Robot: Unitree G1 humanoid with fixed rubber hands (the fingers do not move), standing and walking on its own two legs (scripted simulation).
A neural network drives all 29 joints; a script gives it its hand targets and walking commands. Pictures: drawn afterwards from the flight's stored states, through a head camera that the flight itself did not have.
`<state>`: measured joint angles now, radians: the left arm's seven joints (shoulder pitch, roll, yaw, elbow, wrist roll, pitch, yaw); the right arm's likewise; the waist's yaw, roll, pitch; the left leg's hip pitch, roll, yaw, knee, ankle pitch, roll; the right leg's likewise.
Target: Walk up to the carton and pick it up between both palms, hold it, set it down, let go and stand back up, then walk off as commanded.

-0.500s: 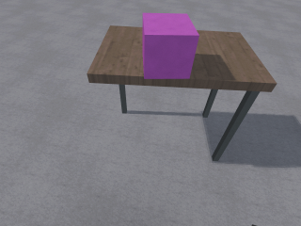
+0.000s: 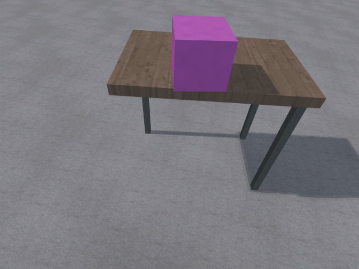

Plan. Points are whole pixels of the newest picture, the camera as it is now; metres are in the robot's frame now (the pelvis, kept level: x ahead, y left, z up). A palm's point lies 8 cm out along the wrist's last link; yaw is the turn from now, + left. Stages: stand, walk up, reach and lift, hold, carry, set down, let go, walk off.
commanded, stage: walk off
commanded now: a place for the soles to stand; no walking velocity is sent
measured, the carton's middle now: (199, 53) +0.86 -0.04 +0.09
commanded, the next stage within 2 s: stand in 0.20 s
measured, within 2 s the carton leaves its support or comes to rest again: neither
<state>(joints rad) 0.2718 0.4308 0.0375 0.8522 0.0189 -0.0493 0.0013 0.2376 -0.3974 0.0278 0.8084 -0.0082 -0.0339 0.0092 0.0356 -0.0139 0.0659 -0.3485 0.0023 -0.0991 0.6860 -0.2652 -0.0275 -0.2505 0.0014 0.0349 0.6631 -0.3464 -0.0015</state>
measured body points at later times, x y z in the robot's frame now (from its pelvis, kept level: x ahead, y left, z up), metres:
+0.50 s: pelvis +0.01 +0.00 +0.00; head +0.02 +0.00 +0.45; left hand +0.08 +0.33 -0.10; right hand +0.12 -0.30 -0.10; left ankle +0.07 +0.13 -0.72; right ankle +0.02 -0.15 -0.72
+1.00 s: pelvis +0.01 +0.00 +0.00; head +0.03 +0.00 +0.45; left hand +0.08 +0.33 -0.11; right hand +0.12 -0.30 -0.10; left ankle +0.07 +0.13 -0.72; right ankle +0.02 -0.15 -0.72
